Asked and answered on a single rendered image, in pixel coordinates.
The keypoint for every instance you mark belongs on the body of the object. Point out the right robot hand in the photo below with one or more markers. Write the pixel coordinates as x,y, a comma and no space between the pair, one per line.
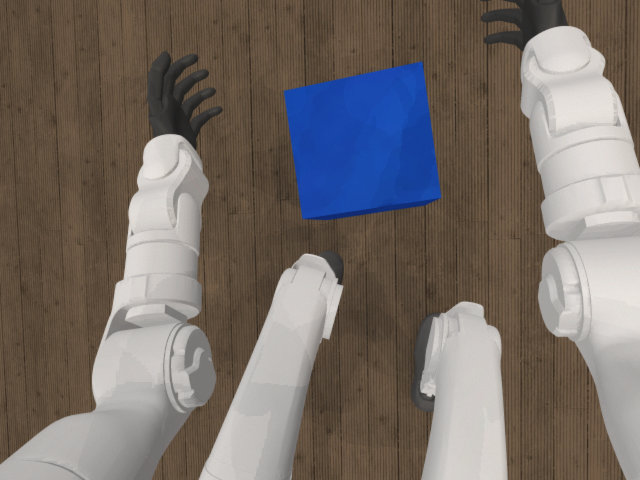
533,17

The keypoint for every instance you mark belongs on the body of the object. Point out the robot foot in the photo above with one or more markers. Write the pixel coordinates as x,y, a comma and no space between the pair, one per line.
335,262
424,402

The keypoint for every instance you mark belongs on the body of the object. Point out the robot right forearm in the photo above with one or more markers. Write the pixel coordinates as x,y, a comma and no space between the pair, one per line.
581,139

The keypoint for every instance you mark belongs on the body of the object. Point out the robot right upper arm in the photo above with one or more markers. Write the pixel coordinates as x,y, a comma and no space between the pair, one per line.
590,293

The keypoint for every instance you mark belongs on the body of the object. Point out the robot right foot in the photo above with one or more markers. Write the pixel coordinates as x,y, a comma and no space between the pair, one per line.
424,402

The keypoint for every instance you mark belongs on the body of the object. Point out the robot left forearm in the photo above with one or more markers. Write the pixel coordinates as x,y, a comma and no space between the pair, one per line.
160,279

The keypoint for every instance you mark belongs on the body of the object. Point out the robot left upper arm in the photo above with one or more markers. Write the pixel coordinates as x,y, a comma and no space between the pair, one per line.
147,381

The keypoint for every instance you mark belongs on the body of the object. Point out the left robot hand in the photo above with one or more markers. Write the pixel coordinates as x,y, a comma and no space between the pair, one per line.
167,114

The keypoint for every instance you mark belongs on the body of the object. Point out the robot left foot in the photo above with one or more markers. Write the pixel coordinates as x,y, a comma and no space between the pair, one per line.
335,262

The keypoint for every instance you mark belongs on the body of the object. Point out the carton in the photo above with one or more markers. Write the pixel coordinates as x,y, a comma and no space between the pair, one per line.
363,144

